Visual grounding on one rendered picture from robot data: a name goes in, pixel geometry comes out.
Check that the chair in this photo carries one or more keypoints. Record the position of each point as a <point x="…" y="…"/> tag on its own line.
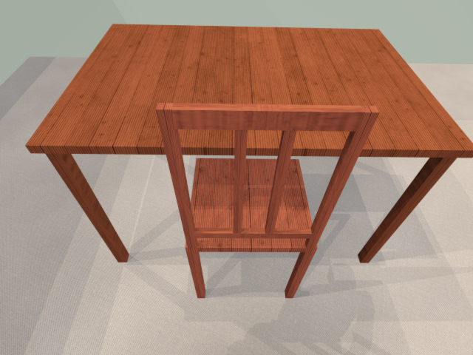
<point x="257" y="205"/>

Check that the table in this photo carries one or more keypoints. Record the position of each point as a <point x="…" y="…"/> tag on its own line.
<point x="110" y="105"/>

